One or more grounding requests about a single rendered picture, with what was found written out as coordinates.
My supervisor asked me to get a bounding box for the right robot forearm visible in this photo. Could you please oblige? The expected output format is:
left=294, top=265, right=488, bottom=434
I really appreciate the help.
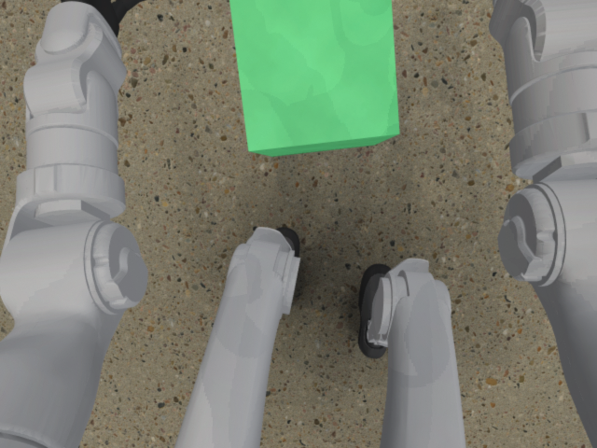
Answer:
left=489, top=0, right=597, bottom=183

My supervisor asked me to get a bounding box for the left robot foot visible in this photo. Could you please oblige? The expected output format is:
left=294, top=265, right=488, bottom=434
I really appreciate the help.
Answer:
left=276, top=227, right=299, bottom=258

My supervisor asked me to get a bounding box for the carton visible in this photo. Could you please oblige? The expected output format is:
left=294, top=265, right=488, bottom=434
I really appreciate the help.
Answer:
left=229, top=0, right=400, bottom=157

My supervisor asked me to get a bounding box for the robot right upper arm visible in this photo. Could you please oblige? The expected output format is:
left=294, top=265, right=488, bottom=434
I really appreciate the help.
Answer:
left=497, top=179, right=597, bottom=448

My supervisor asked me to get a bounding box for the robot left upper arm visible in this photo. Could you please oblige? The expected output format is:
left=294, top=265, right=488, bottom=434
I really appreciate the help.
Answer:
left=0, top=219, right=148, bottom=448

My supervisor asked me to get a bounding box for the robot left shin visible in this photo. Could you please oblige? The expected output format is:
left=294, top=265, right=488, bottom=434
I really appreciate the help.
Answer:
left=226, top=227, right=292, bottom=282

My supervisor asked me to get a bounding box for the left robot forearm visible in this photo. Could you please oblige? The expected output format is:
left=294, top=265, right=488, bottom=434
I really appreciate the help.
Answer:
left=0, top=1, right=127, bottom=310

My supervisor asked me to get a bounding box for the left robot hand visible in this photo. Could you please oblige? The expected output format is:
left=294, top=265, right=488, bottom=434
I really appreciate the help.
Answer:
left=61, top=0, right=145, bottom=37

